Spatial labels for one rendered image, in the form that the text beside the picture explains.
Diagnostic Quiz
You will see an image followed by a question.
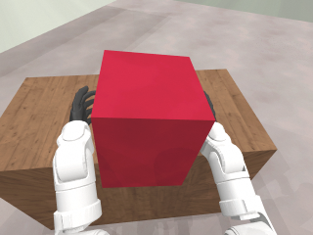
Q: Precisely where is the robot right hand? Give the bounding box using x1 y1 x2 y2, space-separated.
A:
203 91 217 122

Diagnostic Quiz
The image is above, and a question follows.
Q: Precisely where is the right robot upper arm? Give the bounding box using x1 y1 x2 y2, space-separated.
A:
224 221 275 235

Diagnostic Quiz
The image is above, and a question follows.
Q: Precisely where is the robot left hand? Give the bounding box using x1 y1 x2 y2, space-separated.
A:
68 85 96 125

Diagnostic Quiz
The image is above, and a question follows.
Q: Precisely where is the robot left forearm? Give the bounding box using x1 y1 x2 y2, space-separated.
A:
52 120 102 235

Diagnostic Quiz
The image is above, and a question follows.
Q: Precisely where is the robot right forearm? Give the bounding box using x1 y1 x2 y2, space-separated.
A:
200 122 277 235

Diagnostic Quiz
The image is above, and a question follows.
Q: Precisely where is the carton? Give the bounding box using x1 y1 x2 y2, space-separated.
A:
91 50 215 188

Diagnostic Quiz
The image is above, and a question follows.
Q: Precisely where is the pedestal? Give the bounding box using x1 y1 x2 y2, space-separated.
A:
0 69 278 230

